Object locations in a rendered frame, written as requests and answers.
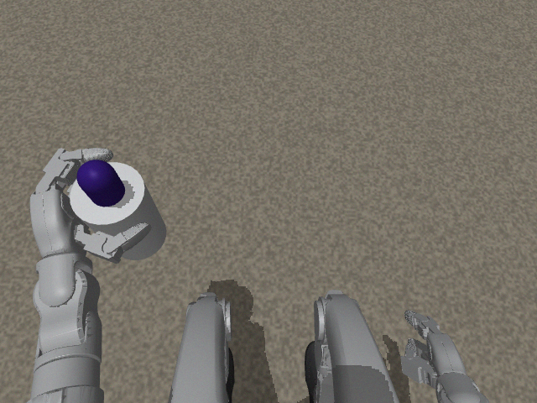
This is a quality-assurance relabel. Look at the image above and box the left robot hand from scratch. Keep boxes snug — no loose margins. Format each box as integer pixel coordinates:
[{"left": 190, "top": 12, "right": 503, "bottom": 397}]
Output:
[{"left": 29, "top": 148, "right": 152, "bottom": 264}]

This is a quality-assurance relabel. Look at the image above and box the right robot arm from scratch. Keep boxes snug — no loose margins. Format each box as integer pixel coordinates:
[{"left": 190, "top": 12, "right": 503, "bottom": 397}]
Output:
[{"left": 435, "top": 373, "right": 490, "bottom": 403}]

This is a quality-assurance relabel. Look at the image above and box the right robot foot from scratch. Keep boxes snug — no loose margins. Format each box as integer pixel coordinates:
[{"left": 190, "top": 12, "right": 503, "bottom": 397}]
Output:
[{"left": 305, "top": 341, "right": 335, "bottom": 403}]

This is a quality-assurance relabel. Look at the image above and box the left robot arm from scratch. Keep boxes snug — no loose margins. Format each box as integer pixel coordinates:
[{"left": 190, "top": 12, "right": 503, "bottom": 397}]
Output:
[{"left": 26, "top": 252, "right": 104, "bottom": 403}]

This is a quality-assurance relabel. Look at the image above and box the bottle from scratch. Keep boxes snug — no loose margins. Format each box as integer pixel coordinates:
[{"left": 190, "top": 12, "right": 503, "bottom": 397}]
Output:
[{"left": 70, "top": 160, "right": 166, "bottom": 260}]

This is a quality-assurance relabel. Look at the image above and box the right robot hand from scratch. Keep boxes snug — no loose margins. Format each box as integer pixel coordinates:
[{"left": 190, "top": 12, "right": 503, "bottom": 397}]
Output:
[{"left": 400, "top": 310, "right": 467, "bottom": 389}]

